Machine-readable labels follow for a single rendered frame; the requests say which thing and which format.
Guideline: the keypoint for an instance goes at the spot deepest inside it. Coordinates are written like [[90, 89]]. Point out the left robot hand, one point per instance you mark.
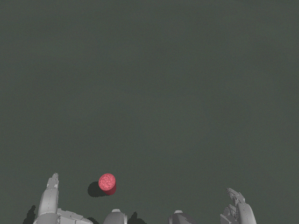
[[49, 204]]

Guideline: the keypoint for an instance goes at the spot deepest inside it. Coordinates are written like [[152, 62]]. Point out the right robot hand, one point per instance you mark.
[[241, 214]]

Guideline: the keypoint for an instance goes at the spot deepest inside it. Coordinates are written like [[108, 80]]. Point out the cup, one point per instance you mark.
[[107, 183]]

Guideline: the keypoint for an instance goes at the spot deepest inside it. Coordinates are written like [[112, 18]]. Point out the left robot arm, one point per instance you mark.
[[47, 218]]

